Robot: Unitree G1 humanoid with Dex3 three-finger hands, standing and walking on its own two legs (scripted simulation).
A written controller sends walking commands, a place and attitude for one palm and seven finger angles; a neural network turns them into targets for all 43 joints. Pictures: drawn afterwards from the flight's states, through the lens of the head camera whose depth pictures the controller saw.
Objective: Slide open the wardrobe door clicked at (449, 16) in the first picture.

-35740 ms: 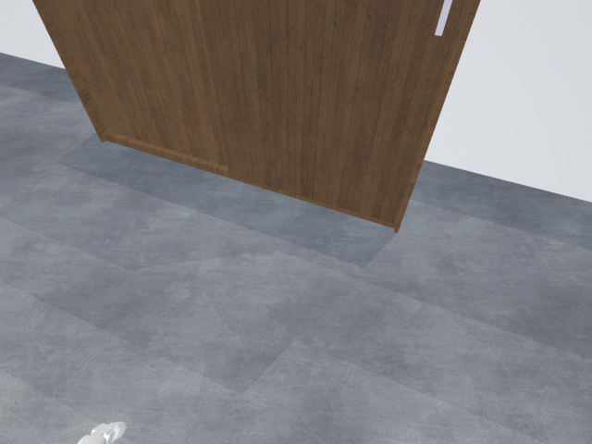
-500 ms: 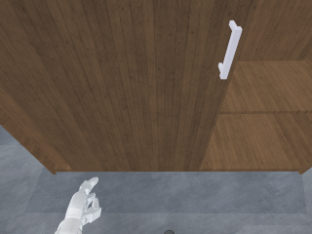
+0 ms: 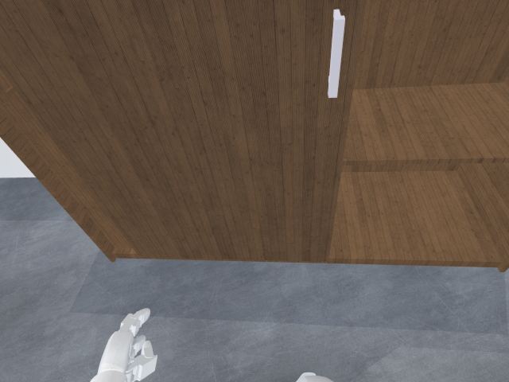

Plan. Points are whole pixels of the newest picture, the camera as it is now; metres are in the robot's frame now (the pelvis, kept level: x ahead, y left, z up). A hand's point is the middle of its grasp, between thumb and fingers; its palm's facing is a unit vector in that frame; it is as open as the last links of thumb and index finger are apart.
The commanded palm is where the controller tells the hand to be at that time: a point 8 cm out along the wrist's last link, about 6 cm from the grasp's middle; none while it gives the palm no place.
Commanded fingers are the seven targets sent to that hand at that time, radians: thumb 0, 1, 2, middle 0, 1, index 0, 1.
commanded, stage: stop stepping back and stand still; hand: right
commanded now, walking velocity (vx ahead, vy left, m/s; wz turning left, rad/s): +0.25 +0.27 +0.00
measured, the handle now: (334, 55) +0.67 -0.15 +0.19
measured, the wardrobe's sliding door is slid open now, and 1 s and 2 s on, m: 0.67 0.67 0.67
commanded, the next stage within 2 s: let the arm hang, fingers relaxed in 0.62 s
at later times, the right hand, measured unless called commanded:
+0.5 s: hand out of the picture +0.13 -0.33 +0.18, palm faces +0.36 +0.86 -0.37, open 7.5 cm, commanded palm +0.07 -0.37 +0.20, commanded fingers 0.00 -0.90 -0.90 0.20 0.30 0.20 0.30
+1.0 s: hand out of the picture +0.03 -0.23 -0.16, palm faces -0.03 +0.99 -0.12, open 7.2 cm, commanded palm none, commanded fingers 0.00 -0.90 -0.90 0.20 0.30 0.20 0.30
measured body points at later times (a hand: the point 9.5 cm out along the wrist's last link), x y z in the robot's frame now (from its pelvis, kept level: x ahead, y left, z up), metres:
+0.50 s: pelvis -0.09 -0.08 +0.02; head -0.09 -0.12 +0.47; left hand +0.04 +0.15 -0.06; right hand +0.10 -0.37 +0.20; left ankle -0.07 +0.03 -0.68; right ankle -0.05 -0.19 -0.72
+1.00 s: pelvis -0.08 -0.07 +0.00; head -0.06 -0.08 +0.45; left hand +0.00 +0.18 -0.13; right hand +0.03 -0.28 -0.15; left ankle -0.05 +0.06 -0.72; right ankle -0.04 -0.19 -0.72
